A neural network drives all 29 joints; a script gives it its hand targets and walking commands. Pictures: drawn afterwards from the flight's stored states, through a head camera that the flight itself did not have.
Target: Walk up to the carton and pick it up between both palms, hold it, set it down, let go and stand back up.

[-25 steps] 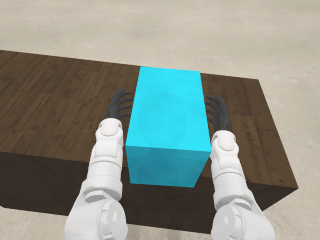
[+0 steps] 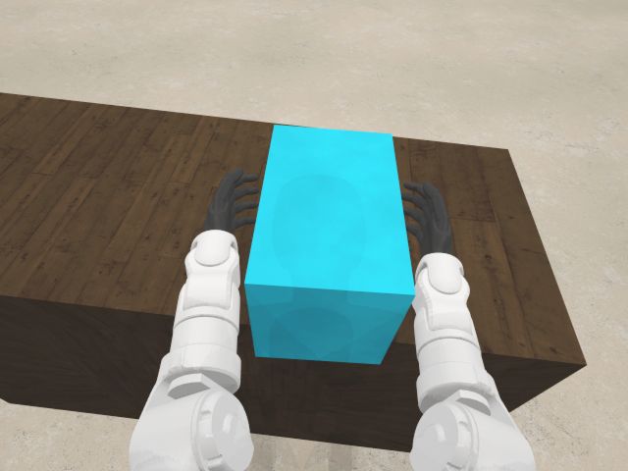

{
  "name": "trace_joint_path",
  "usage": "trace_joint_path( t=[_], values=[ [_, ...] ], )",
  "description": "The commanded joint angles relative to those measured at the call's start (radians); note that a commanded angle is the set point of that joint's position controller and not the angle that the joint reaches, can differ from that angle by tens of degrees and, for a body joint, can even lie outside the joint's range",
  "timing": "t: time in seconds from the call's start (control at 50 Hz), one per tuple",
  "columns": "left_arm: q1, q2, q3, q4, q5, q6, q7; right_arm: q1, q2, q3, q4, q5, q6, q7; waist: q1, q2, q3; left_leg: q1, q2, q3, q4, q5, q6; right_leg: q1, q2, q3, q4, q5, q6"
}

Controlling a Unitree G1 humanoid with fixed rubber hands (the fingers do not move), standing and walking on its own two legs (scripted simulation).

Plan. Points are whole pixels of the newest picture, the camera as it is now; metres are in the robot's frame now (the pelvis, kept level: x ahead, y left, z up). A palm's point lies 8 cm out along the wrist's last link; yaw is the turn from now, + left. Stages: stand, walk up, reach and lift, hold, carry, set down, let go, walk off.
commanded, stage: set down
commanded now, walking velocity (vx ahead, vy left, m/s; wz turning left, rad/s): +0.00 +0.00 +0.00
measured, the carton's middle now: (325, 241) +0.44 -0.02 +0.03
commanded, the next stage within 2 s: none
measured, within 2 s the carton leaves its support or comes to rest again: neither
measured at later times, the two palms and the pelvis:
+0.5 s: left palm (223, 228) +0.43 +0.13 +0.06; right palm (426, 242) +0.42 -0.16 +0.06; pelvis +0.00 +0.00 -0.01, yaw -2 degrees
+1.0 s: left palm (196, 187) +0.43 +0.15 +0.14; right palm (486, 203) +0.42 -0.21 +0.14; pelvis -0.02 -0.02 -0.01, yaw -1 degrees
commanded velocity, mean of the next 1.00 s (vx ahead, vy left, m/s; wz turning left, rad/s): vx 0.00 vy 0.00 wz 0.00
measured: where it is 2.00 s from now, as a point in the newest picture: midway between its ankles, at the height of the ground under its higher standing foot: outside the picture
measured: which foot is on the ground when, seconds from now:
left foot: down 0.00-1.00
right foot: down 0.00-1.00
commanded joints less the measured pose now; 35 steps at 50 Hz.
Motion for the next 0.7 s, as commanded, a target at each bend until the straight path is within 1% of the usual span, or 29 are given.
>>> trace_joint_path(
  t=[0.0, 0.06, 0.1, 0.14, 0.16, 0.18, 0.2, 0.24, 0.28, 0.32, 0.36, 0.4, 0.46, 0.5, 0.52, 0.56, 0.62, 0.68],
  values=[
    [-0.333, -0.288, -0.187, 0.036, 0.012, -0.017, -0.037, -0.368, 0.303, 0.232, 0.039, -0.037, -0.006, 0.095, 0.012, 0.022, -0.26, 0.086, 0.005, 0.02, -0.004, 0.195, -0.002, 0.064, 0.012, -0.046, 0.002, 0.149, 0.062],
    [-0.336, -0.242, -0.175, 0.033, 0.01, -0.025, -0.024, -0.358, 0.255, 0.221, 0.045, -0.03, -0.002, 0.089, 0.016, 0.027, -0.267, 0.088, 0.005, 0.023, 0.0, 0.201, -0.002, 0.052, 0.014, -0.044, 0.004, 0.14, 0.06],
    [-0.33, -0.177, -0.158, 0.032, 0.003, -0.033, -0.007, -0.345, 0.19, 0.212, 0.05, -0.017, 0.0, 0.078, 0.022, 0.027, -0.273, 0.086, 0.005, 0.025, 0.006, 0.21, -0.003, 0.048, 0.017, -0.039, 0.006, 0.143, 0.059],
    [-0.322, -0.058, -0.132, 0.027, -0.014, -0.044, 0.027, -0.328, 0.067, 0.192, 0.058, 0.014, 0.003, 0.052, 0.027, 0.029, -0.288, 0.076, 0.007, 0.029, 0.012, 0.212, -0.004, 0.044, 0.019, -0.031, 0.009, 0.144, 0.057],
    [-0.316, 0.014, -0.12, 0.024, -0.03, -0.053, 0.051, -0.321, -0.009, 0.184, 0.061, 0.039, 0.003, 0.034, 0.03, 0.027, -0.297, 0.066, 0.008, 0.029, 0.015, 0.211, -0.005, 0.039, 0.021, -0.026, 0.01, 0.143, 0.055],
    [-0.329, 0.078, -0.14, 0.024, -0.064, -0.064, 0.079, -0.33, -0.074, 0.197, 0.068, 0.078, 0.003, 0.013, 0.032, 0.026, -0.318, 0.048, 0.011, 0.029, 0.021, 0.207, -0.005, 0.028, 0.024, -0.019, 0.014, 0.141, 0.051],
    [-0.353, 0.138, -0.178, 0.025, -0.116, -0.081, 0.113, -0.35, -0.141, 0.226, 0.076, 0.135, 0.0, -0.012, 0.032, 0.033, -0.358, 0.025, 0.014, 0.027, 0.035, 0.212, -0.007, 0.011, 0.025, -0.01, 0.022, 0.151, 0.046],
    [-0.417, 0.166, -0.252, 0.065, -0.207, -0.113, 0.169, -0.418, -0.177, 0.304, 0.114, 0.247, -0.005, -0.053, 0.033, 0.054, -0.447, -0.02, 0.017, 0.015, 0.079, 0.238, -0.012, -0.028, 0.029, 0.012, 0.048, 0.185, 0.03],
    [-0.469, 0.183, -0.293, 0.121, -0.271, -0.149, 0.203, -0.475, -0.196, 0.357, 0.142, 0.322, -0.013, -0.084, 0.034, 0.055, -0.558, -0.069, 0.018, 0.004, 0.126, 0.26, -0.016, -0.04, 0.03, 0.028, 0.085, 0.246, 0.022],
    [-0.51, 0.224, -0.323, 0.172, -0.318, -0.189, 0.223, -0.521, -0.249, 0.386, 0.158, 0.371, -0.031, -0.107, 0.033, 0.061, -0.689, -0.082, 0.02, -0.003, 0.172, 0.307, -0.03, -0.033, 0.035, 0.033, 0.125, 0.331, 0.018],
    [-0.518, 0.261, -0.339, 0.229, -0.348, -0.223, 0.229, -0.544, -0.305, 0.417, 0.191, 0.417, -0.056, -0.125, 0.035, 0.065, -0.785, -0.066, 0.023, -0.009, 0.22, 0.39, -0.05, -0.03, 0.043, 0.032, 0.161, 0.423, 0.017],
    [-0.517, 0.291, -0.348, 0.284, -0.374, -0.246, 0.226, -0.56, -0.351, 0.452, 0.235, 0.467, -0.077, -0.138, 0.041, 0.062, -0.814, -0.065, 0.023, -0.016, 0.256, 0.463, -0.068, -0.036, 0.051, 0.031, 0.184, 0.49, 0.018],
    [-0.509, 0.331, -0.361, 0.367, -0.418, -0.264, 0.209, -0.577, -0.413, 0.508, 0.311, 0.541, -0.097, -0.148, 0.042, 0.038, -0.769, -0.1, 0.02, -0.026, 0.269, 0.489, -0.08, -0.033, 0.053, 0.037, 0.199, 0.535, 0.023],
    [-0.509, 0.351, -0.384, 0.404, -0.452, -0.272, 0.197, -0.584, -0.451, 0.539, 0.359, 0.588, -0.103, -0.149, 0.034, 0.033, -0.729, -0.111, 0.018, -0.034, 0.266, 0.478, -0.084, -0.046, 0.054, 0.038, 0.198, 0.522, 0.026],
    [-0.516, 0.359, -0.4, 0.418, -0.471, -0.274, 0.191, -0.59, -0.467, 0.555, 0.38, 0.612, -0.103, -0.148, 0.027, 0.032, -0.712, -0.11, 0.017, -0.038, 0.265, 0.469, -0.086, -0.062, 0.055, 0.038, 0.193, 0.503, 0.027],
    [-0.532, 0.381, -0.432, 0.427, -0.513, -0.279, 0.183, -0.604, -0.496, 0.588, 0.398, 0.662, -0.098, -0.141, 0.024, 0.037, -0.698, -0.103, 0.016, -0.045, 0.266, 0.448, -0.089, -0.098, 0.056, 0.038, 0.183, 0.456, 0.027],
    [-0.568, 0.418, -0.476, 0.407, -0.572, -0.282, 0.174, -0.629, -0.528, 0.635, 0.387, 0.731, -0.078, -0.125, 0.025, 0.045, -0.716, -0.107, 0.013, -0.054, 0.266, 0.412, -0.087, -0.136, 0.055, 0.038, 0.176, 0.392, 0.028],
    [-0.628, 0.461, -0.512, 0.358, -0.625, -0.273, 0.167, -0.673, -0.557, 0.663, 0.342, 0.779, -0.045, -0.104, 0.026, 0.048, -0.759, -0.113, 0.009, -0.059, 0.261, 0.366, -0.08, -0.168, 0.05, 0.039, 0.173, 0.334, 0.031]
  ],
)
